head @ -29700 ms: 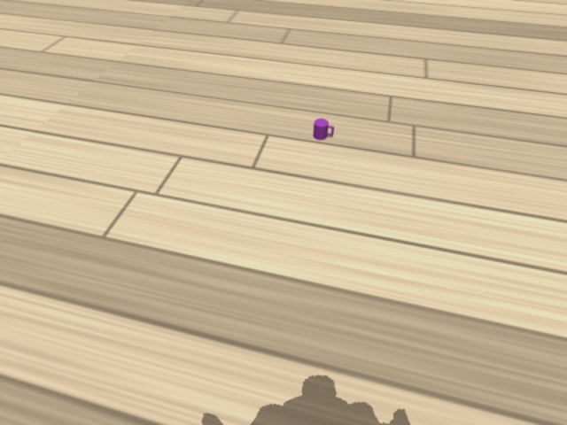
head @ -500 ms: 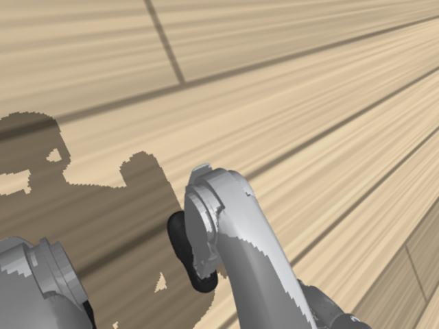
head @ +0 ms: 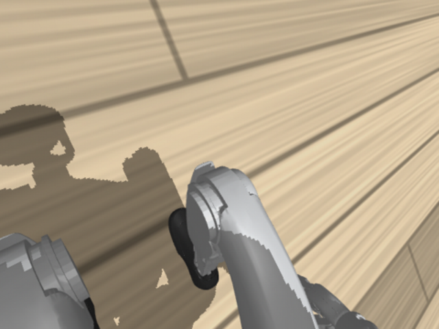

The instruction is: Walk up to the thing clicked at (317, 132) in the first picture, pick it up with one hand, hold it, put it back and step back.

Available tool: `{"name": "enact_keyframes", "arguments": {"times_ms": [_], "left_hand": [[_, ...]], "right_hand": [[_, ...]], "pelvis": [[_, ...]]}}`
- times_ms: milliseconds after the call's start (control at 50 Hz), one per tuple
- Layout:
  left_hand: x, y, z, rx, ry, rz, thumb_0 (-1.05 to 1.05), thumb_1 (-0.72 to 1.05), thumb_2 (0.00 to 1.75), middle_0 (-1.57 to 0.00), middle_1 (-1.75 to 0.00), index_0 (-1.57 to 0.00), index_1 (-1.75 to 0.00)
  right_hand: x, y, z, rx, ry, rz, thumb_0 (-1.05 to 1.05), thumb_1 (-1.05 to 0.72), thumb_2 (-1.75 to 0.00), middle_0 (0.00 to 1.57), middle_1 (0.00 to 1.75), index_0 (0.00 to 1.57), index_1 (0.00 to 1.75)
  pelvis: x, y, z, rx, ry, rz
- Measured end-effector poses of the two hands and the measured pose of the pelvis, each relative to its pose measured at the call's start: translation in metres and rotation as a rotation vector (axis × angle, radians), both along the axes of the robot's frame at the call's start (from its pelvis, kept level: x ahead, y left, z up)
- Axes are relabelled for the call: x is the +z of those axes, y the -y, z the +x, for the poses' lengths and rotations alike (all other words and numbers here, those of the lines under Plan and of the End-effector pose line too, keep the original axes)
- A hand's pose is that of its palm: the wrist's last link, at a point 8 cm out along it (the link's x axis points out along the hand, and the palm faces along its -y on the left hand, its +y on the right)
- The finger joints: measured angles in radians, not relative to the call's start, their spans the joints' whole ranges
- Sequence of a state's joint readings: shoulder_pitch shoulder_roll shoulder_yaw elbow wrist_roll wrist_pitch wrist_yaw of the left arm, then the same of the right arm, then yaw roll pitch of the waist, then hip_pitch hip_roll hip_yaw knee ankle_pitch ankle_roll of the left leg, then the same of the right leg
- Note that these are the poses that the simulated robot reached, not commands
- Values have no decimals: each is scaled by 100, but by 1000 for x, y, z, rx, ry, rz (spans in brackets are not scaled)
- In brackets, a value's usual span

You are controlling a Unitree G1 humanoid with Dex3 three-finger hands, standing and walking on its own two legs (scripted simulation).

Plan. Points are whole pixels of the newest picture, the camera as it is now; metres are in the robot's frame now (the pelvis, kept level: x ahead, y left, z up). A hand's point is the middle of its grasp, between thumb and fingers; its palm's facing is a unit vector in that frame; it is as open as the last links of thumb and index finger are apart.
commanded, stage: withdraw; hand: left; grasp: from above
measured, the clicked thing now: out of the picture +0.49 +0.33 -0.26
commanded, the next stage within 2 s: home in 1.02 s
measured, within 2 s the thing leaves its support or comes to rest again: neither
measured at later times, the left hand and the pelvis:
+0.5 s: hand out of the picture +0.49 +0.38 -0.09, palm faces -0.36 -0.07 -0.93, open 14.1 cm; pelvis +0.00 +0.00 +0.03, yaw +4 degrees
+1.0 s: hand out of the picture +0.46 +0.35 -0.12, palm faces -0.46 -0.09 -0.88, open 13.5 cm; pelvis -0.02 -0.01 +0.03, yaw +6 degrees
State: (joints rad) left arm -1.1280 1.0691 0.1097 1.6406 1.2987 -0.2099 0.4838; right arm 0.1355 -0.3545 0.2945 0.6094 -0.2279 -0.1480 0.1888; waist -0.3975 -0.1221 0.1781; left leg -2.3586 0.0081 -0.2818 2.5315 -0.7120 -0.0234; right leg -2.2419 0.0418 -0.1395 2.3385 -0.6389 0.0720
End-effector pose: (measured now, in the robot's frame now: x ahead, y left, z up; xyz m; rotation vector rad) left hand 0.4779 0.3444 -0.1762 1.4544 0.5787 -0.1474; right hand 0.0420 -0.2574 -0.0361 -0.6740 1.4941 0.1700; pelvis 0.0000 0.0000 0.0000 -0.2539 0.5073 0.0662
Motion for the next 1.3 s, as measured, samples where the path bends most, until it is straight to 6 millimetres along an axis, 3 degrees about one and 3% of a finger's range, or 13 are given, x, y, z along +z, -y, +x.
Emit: {"name": "enact_keyframes", "arguments": {"times_ms": [120, 240, 380, 520, 640, 780, 980, 1080, 1180, 1300], "left_hand": [[3, -1, 2, 0, 9, 6, 0, -46, 102, -9, -110, -11, -109], [26, -6, 14, 8, 83, 26, 0, -50, 101, -8, -105, -10, -104], [85, -21, 19, 32, 129, 76, 0, -53, 100, -8, -102, -9, -102], [155, -28, 12, 45, 65, 83, 0, -53, 101, -9, -100, -9, -101], [187, -21, 3, 18, -15, 42, 0, -51, 100, -11, -98, -11, -99], [181, -12, -6, -39, -47, 2, 0, -46, 97, -15, -93, -15, -95], [123, -3, -12, -87, -27, 0, 0, -41, 92, -18, -90, -19, -91], [104, -8, -5, -51, 33, 16, 0, -38, 92, -21, -89, -21, -89], [108, -16, 2, 4, 99, 48, 0, -35, 91, -22, -86, -22, -86], [135, -24, 1, 75, 85, 38, 0, -29, 90, -24, -81, -23, -80]], "right_hand": [[0, -1, 1, 0, 10, 1, 0, -90, -90, 21, 31, 20, 30], [-1, -1, 4, -17, 21, 16, 0, -91, -90, 21, 30, 20, 30], [-7, -1, 20, -83, 61, 54, 0, -91, -91, 21, 30, 20, 30], [-3, -1, 43, -137, 116, 72, 0, -91, -91, 21, 30, 20, 30], [13, 6, 49, -142, 145, 43, 0, -91, -91, 21, 30, 20, 30], [23, 18, 35, -137, 126, -28, 0, -91, -91, 20, 30, 20, 30], [7, 20, 0, -144, 52, -69, 0, -91, -90, 20, 30, 20, 30], [-7, 12, -12, -152, 30, -49, 0, -90, -90, 20, 30, 20, 30], [-16, 4, -11, -183, 26, -11, 0, -90, -90, 21, 30, 20, 30], [-13, -2, 7, -214, 46, 31, 0, -89, -90, 21, 30, 20, 30]], "pelvis": [[0, 0, 0, 0, -1, 0], [2, 0, 2, 4, -19, 3], [12, 0, 5, 20, -75, 15], [38, 1, 1, 52, -99, 42], [59, 3, -7, 67, -98, 59], [62, 6, -14, 71, -88, 68], [36, 7, -17, 60, -65, 64], [21, 7, -15, 54, -62, 59], [17, 6, -10, 51, -85, 61], [33, 5, -3, 56, -122, 65]]}}
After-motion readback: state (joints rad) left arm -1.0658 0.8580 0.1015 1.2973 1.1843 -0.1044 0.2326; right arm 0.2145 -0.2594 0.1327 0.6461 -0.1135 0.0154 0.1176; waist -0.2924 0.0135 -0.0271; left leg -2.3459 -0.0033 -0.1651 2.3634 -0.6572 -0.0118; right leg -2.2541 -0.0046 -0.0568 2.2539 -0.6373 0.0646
